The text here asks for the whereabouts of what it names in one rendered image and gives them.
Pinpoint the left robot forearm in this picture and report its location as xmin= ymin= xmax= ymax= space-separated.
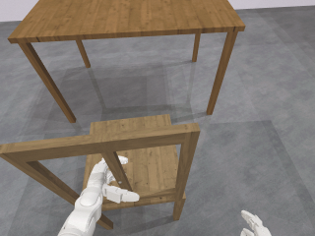
xmin=57 ymin=186 xmax=103 ymax=236

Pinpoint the chair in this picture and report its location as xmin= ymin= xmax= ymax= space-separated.
xmin=0 ymin=114 xmax=201 ymax=230

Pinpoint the robot right hand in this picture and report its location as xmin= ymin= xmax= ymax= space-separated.
xmin=240 ymin=210 xmax=272 ymax=236

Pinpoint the robot left hand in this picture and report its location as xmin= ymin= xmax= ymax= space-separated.
xmin=87 ymin=155 xmax=140 ymax=204

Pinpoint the table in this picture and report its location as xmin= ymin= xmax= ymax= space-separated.
xmin=7 ymin=0 xmax=246 ymax=123

